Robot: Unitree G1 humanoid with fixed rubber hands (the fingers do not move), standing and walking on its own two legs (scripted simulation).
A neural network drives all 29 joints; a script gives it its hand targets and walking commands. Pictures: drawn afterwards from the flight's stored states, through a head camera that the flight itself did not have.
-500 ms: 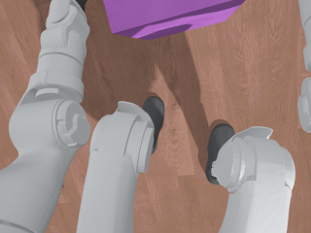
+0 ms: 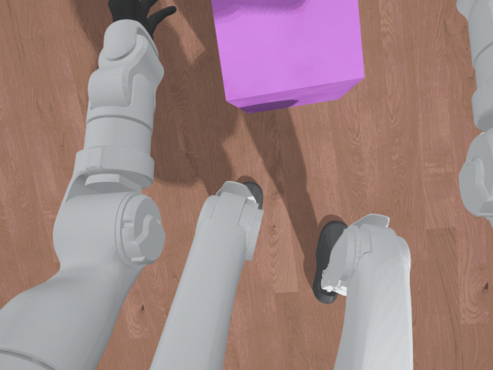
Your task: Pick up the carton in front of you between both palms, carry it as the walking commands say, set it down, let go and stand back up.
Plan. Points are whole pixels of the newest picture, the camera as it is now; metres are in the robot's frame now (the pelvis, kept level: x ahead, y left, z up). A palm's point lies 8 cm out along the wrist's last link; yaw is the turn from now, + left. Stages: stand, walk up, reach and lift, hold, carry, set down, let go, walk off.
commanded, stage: set down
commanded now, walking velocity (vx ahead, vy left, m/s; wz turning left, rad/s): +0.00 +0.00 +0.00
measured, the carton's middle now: (286, 46) +0.57 +0.08 -0.34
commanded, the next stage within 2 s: let go in 0.52 s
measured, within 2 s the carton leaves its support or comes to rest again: neither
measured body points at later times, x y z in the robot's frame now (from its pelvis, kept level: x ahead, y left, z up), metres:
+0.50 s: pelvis +0.02 +0.00 +0.13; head +0.35 +0.00 +0.44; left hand +0.51 +0.27 +0.04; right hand +0.64 -0.11 +0.04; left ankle +0.13 +0.12 -0.43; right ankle +0.08 -0.11 -0.43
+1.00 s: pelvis +0.07 +0.02 +0.25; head +0.30 +0.01 +0.63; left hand +0.41 +0.26 +0.15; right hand +0.48 -0.15 +0.13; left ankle +0.13 +0.12 -0.43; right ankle +0.08 -0.11 -0.43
